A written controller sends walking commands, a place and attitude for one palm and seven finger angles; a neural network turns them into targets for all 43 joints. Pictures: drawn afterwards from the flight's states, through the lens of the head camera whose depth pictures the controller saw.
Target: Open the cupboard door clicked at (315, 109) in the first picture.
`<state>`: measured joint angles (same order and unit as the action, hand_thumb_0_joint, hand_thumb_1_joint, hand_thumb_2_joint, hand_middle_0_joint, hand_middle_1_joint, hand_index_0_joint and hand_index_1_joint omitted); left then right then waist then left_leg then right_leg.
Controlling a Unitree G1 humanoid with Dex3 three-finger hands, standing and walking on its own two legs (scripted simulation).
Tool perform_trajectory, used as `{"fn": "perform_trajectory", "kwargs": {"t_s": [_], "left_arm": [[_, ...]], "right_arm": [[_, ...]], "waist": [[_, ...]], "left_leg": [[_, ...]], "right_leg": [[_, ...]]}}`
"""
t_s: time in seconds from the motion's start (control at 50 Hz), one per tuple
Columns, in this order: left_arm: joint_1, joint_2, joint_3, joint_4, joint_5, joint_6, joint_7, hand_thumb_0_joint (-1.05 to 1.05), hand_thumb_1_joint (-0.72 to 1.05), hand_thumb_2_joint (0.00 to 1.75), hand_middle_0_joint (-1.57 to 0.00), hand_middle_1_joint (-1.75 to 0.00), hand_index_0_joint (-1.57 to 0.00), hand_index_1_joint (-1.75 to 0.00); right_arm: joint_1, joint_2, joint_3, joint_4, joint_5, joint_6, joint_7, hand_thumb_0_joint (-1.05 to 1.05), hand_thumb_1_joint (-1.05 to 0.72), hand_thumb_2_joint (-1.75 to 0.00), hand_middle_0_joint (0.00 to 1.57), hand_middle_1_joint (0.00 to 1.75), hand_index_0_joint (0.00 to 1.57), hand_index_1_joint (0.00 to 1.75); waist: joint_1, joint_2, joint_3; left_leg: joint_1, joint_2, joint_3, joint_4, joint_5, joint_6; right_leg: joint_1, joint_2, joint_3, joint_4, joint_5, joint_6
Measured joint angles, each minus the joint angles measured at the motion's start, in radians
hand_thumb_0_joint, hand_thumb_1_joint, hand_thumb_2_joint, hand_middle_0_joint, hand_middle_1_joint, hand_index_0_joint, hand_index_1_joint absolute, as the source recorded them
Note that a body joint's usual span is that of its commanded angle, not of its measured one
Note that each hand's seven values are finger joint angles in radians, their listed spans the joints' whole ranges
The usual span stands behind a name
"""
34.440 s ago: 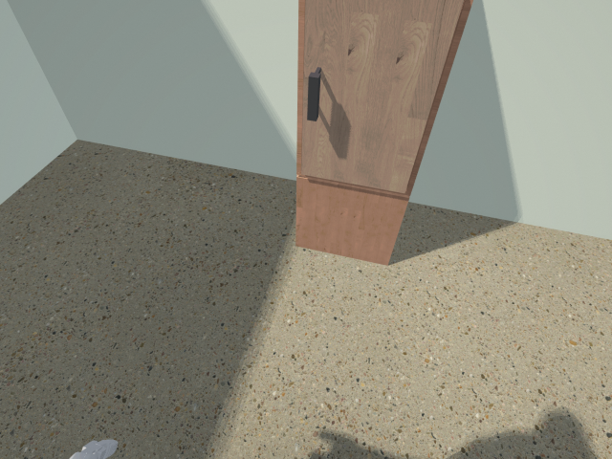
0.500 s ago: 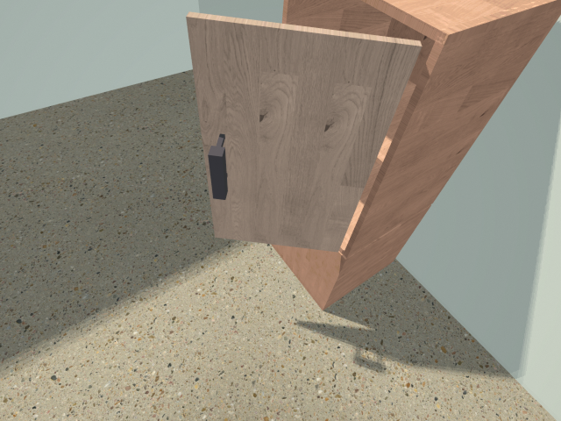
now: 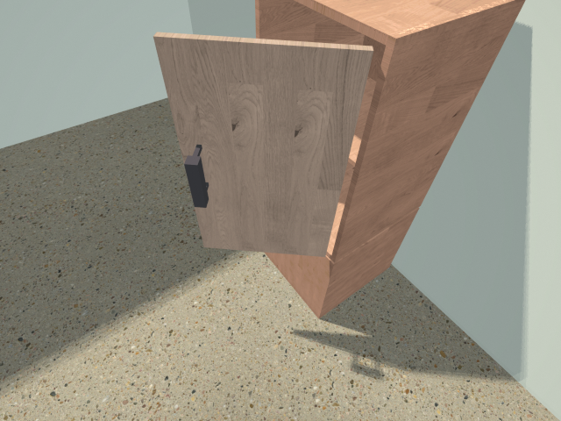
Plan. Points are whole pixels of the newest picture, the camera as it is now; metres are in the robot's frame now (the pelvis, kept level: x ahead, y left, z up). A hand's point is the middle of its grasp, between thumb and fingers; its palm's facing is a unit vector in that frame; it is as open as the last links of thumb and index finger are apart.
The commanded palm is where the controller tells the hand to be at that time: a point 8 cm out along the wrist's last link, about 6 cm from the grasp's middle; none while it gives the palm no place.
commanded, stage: come to a stop and stand still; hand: left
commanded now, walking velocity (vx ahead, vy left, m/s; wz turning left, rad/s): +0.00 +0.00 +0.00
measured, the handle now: (199, 175) +0.59 +0.20 -0.03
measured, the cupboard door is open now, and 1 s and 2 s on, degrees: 50 50 50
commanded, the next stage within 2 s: look again from close up in 0.12 s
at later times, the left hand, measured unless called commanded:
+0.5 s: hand out of the picture +0.03 +0.19 -0.19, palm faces +0.00 -0.97 -0.22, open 7.4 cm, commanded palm none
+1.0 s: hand out of the picture +0.01 +0.21 -0.19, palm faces -0.03 -0.98 -0.21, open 7.4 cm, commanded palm none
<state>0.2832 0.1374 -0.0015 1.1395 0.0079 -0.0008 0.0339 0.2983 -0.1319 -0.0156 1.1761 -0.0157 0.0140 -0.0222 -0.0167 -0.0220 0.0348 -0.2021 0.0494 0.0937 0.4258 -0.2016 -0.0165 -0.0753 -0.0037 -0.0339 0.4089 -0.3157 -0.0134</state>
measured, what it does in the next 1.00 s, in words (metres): stands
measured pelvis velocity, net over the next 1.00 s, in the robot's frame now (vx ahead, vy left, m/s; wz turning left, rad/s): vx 0.01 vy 0.02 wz -0.03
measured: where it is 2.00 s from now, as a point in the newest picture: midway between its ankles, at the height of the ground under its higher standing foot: outside the picture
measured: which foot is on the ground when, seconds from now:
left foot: down 0.00-1.00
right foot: down 0.00-1.00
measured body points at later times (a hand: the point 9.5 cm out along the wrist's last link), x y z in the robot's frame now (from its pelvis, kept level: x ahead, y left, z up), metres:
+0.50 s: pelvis +0.01 +0.02 -0.01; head +0.02 +0.01 +0.44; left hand +0.03 +0.24 -0.17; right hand +0.04 -0.22 -0.17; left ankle +0.02 +0.13 -0.74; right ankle -0.06 -0.11 -0.74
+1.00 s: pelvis +0.01 +0.02 -0.01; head +0.03 +0.03 +0.44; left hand +0.01 +0.26 -0.17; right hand +0.03 -0.21 -0.17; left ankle +0.02 +0.13 -0.74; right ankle -0.06 -0.11 -0.74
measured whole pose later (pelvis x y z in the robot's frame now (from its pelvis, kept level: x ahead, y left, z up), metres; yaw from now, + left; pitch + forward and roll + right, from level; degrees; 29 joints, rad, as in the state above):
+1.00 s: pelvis +0.01 +0.02 -0.01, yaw -2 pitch +0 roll +1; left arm 0.32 0.20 0.00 1.06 0.03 0.00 0.02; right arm 0.26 -0.18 -0.01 1.07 -0.02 0.00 0.00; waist 0.01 -0.03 0.02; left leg -0.27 0.02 0.11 0.58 -0.31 0.02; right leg -0.16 -0.03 0.01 0.57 -0.42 0.01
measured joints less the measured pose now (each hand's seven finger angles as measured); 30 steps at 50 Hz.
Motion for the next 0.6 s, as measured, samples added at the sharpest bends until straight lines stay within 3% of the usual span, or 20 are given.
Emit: {"fn": "perform_trajectory", "kwargs": {"t_s": [0.22,0.28,0.32,0.6], "left_arm": [[0.010,-0.012,0.006,0.002,-0.001,-0.008,0.006,0.01,0.91,0.89,-0.20,-0.30,-0.20,-0.30],[0.023,-0.027,-0.003,-0.018,0.012,-0.034,0.022,0.01,0.91,0.89,-0.20,-0.30,-0.20,-0.30],[0.030,-0.027,-0.006,-0.028,0.015,-0.042,0.023,0.01,0.91,0.89,-0.20,-0.30,-0.20,-0.30],[0.000,0.050,-0.001,-0.105,0.014,-0.009,0.015,0.01,0.91,0.89,-0.20,-0.30,-0.20,-0.30]], "right_arm": [[0.010,0.020,0.004,0.008,0.001,-0.010,-0.009,0.00,-0.91,-0.90,0.20,0.30,0.20,0.30],[-0.006,0.000,0.006,-0.038,0.003,-0.012,0.001,0.00,-0.91,-0.90,0.20,0.30,0.20,0.30],[-0.017,-0.011,0.006,-0.072,-0.001,-0.017,0.000,0.00,-0.91,-0.90,0.20,0.30,0.20,0.30],[-0.072,-0.038,0.016,-0.136,-0.002,-0.024,0.003,0.00,-0.93,-0.90,0.20,0.30,0.20,0.30]], "waist": [[0.002,-0.004,0.010],[0.006,0.030,0.009],[-0.005,0.039,0.010],[0.018,0.010,-0.022]], "left_leg": [[0.005,0.006,-0.007,0.001,-0.012,-0.011],[-0.055,0.029,-0.029,0.095,-0.059,0.001],[-0.069,0.027,-0.034,0.126,-0.082,-0.013],[-0.060,-0.015,0.000,0.153,-0.099,0.025]], "right_leg": [[0.011,0.007,-0.006,-0.008,-0.010,-0.010],[-0.018,0.031,-0.001,0.012,-0.013,-0.007],[-0.037,0.029,0.002,0.054,-0.035,-0.005],[-0.061,-0.019,0.031,0.139,-0.081,0.026]]}}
